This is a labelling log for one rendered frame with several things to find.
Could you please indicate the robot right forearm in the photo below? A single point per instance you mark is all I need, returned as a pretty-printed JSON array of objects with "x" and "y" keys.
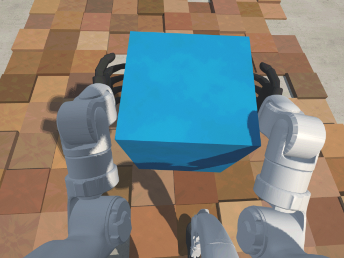
[{"x": 295, "y": 141}]

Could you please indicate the carton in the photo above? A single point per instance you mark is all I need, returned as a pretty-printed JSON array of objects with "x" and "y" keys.
[{"x": 188, "y": 102}]

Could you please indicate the robot left forearm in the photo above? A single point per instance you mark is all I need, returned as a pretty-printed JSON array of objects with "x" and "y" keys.
[{"x": 83, "y": 126}]

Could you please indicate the robot left hand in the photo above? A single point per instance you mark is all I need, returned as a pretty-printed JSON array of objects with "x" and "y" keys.
[{"x": 102, "y": 74}]

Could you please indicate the robot right hand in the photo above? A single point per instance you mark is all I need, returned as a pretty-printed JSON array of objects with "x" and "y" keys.
[{"x": 271, "y": 87}]

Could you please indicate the right robot upper arm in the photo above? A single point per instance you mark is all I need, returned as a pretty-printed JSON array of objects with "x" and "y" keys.
[{"x": 264, "y": 232}]

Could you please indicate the robot right thigh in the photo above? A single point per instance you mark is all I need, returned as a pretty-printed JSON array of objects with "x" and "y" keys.
[{"x": 213, "y": 238}]

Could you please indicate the right robot foot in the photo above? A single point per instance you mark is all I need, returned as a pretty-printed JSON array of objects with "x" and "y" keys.
[{"x": 188, "y": 240}]

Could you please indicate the left robot upper arm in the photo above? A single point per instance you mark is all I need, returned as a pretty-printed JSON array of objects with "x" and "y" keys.
[{"x": 95, "y": 228}]

